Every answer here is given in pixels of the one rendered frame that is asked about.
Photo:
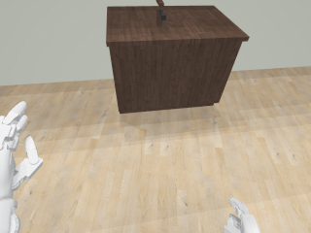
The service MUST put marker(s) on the right robot hand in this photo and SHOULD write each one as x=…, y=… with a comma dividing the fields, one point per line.
x=246, y=223

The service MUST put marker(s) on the counter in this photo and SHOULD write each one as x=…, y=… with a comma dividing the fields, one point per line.
x=181, y=62

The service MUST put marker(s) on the tap lever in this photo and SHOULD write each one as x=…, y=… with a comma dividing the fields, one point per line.
x=162, y=15

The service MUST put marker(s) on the left robot forearm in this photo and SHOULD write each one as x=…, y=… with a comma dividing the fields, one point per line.
x=9, y=221

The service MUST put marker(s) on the left robot hand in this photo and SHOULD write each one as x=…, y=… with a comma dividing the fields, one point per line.
x=11, y=127

